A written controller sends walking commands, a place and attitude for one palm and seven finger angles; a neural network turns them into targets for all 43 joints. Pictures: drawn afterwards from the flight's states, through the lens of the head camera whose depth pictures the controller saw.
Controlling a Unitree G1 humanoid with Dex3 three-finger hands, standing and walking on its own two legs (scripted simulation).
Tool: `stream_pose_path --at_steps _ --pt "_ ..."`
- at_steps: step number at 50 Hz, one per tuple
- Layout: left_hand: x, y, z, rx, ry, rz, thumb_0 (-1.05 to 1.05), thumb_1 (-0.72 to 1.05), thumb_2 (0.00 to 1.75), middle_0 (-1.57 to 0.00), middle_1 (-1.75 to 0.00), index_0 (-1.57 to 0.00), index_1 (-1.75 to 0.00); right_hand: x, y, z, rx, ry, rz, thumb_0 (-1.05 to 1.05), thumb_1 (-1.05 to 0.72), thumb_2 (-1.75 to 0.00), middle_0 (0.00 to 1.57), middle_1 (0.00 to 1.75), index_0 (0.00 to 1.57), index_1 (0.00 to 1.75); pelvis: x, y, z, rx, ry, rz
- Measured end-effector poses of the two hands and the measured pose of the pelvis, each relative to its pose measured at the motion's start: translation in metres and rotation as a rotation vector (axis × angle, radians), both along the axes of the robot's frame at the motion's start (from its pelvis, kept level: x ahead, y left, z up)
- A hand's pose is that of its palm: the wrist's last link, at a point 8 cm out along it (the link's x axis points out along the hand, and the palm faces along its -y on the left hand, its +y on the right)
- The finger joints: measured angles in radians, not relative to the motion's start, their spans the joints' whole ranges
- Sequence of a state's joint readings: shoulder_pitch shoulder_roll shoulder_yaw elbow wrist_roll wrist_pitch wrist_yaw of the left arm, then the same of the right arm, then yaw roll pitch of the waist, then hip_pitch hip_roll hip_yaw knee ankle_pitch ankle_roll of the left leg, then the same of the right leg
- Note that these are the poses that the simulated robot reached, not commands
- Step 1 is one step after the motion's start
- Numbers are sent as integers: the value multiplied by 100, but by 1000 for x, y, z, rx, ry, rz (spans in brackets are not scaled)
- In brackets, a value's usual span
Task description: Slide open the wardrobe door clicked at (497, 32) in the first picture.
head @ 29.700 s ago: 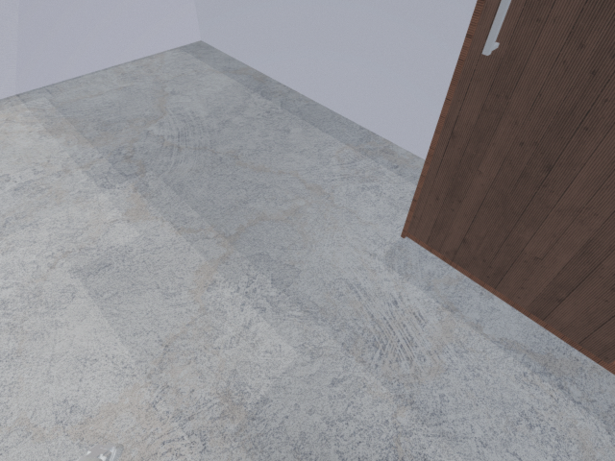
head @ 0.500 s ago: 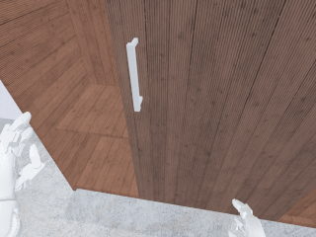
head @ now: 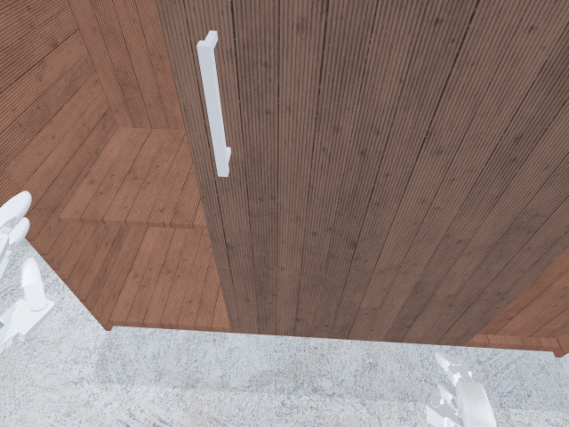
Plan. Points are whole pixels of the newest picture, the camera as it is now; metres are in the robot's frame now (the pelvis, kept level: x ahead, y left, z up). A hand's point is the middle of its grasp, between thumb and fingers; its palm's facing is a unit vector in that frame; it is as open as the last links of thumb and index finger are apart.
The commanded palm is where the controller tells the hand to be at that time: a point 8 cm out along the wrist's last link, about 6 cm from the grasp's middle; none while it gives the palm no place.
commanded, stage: step back with the hand held close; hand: left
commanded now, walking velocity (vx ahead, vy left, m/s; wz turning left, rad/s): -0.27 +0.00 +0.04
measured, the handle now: (218, 111) +0.51 +0.14 +0.19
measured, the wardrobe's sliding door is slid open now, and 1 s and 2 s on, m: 0.45 0.45 0.45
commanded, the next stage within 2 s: stop stepping back and stand still in 1.14 s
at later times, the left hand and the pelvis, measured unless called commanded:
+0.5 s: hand out of the picture +0.13 +0.27 +0.17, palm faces +0.50 -0.76 -0.41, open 7.4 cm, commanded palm +0.06 +0.31 +0.18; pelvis -0.07 +0.00 -0.02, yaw +3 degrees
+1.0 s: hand out of the picture +0.06 +0.29 +0.19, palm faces +0.50 -0.75 -0.42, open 7.4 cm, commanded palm +0.00 +0.31 +0.18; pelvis -0.13 +0.01 +0.00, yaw +2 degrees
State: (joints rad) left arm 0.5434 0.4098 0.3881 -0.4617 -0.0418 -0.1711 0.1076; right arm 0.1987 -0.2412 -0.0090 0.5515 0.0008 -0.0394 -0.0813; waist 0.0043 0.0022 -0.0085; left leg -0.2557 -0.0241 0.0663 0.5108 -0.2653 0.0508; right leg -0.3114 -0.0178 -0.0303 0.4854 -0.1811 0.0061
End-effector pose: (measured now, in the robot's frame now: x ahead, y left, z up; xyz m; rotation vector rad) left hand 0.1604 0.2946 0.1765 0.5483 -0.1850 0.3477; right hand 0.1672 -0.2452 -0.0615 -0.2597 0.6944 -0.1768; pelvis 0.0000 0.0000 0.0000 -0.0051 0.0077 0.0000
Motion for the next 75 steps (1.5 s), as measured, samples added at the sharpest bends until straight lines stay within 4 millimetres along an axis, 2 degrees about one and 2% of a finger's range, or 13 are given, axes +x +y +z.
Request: stream_pose_path --at_steps 10,17,25,33,42,49,53,57,60,64,67,71,75 --pt "-40 23 0 25 -105 63 1 89 90 -21 -31 -21 -30 -34 17 -4 -6 -20 31 1 -90 -89 20 30 20 30 -32 9 -10 0 -19 7" --pt "-61 20 -8 24 -158 84 1 89 90 -21 -31 -21 -30 -57 23 -18 1 -10 68 1 -90 -89 20 30 20 30 -51 7 -21 -5 -36 23" --pt "-72 12 4 55 -240 29 1 89 90 -21 -31 -21 -30 -83 18 -22 -20 29 78 1 -90 -89 20 30 21 30 -67 4 -22 -10 -22 45" --pt "-90 15 10 156 -216 48 1 89 90 -21 -31 -21 -30 -90 10 -27 -3 20 71 1 -90 -89 20 30 21 30 -76 -5 -25 -23 -10 54" --pt "-111 15 -10 30 -182 -12 1 89 90 -22 -31 -21 -30 -98 14 -8 -72 33 91 1 -90 -89 20 30 20 30 -103 4 -19 -17 14 87" --pt "-145 34 18 66 -209 34 1 88 90 -22 -31 -22 -30 -113 38 13 -42 -24 112 1 -90 -89 20 30 20 30 -124 7 0 -83 46 54" --pt "-156 29 24 -4 -243 52 1 89 90 -21 -31 -21 -30 -126 46 18 -7 -49 127 1 -90 -89 20 30 20 30 -141 6 8 -94 73 17" --pt "-157 10 17 -60 -225 4 1 89 90 -21 -30 -21 -30 -145 44 15 19 -68 132 1 -90 -89 20 30 21 30 -168 -2 7 -83 91 0" --pt "-165 -12 13 -21 -201 -73 1 89 90 -21 -30 -20 -30 -165 32 7 36 -81 113 1 -89 -89 20 30 21 30 -192 -14 -3 -36 91 -33" --pt "-185 -33 17 42 -168 -167 1 89 90 -21 -31 -21 -30 -207 8 -1 25 -21 43 1 -90 -89 20 30 21 30 -210 -20 -4 -23 66 -64" --pt "-200 -31 19 72 -145 -162 1 89 90 -22 -31 -21 -30 -241 -11 -1 -4 31 -25 1 -90 -89 20 30 21 30 -210 -21 -1 8 67 -85" --pt "-207 -11 5 34 -142 -76 1 88 90 -22 -31 -22 -30 -275 -32 -11 -66 56 -89 1 -90 -89 20 30 20 30 -213 -13 -10 -24 50 -46" --pt "-212 1 -10 -54 -116 2 1 89 90 -22 -31 -21 -30 -298 -35 -12 -66 68 -127 2 -90 -89 20 30 20 30 -229 -11 -8 0 20 -53"
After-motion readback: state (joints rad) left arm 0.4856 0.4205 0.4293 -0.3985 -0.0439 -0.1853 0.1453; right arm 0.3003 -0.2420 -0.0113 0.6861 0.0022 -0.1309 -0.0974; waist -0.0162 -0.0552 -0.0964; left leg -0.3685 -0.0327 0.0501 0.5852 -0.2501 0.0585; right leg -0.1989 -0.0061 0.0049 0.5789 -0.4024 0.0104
